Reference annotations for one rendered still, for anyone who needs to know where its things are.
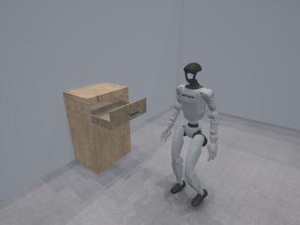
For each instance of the robot right forearm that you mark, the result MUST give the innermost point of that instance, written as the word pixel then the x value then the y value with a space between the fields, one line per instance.
pixel 173 117

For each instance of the handle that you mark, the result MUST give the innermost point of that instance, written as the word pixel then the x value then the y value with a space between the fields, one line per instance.
pixel 133 113

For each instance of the left robot hand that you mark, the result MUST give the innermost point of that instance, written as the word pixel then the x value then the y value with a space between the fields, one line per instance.
pixel 212 149

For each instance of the right robot hand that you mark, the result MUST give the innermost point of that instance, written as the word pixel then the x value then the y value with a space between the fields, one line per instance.
pixel 168 132

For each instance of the drawer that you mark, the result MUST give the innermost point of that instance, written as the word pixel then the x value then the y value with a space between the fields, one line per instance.
pixel 116 114

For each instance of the robot left forearm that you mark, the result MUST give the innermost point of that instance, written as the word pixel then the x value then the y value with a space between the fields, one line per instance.
pixel 214 128

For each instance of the right robot shin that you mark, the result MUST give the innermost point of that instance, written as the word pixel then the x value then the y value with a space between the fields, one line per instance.
pixel 178 172

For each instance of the robot right upper arm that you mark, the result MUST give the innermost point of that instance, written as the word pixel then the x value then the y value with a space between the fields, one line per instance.
pixel 178 105

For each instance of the cabinet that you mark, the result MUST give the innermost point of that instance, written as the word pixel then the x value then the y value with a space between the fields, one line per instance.
pixel 94 146

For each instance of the right robot foot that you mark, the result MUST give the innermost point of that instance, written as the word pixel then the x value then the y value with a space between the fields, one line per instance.
pixel 177 187

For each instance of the robot left upper arm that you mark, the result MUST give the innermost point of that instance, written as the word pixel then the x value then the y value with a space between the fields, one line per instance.
pixel 209 96

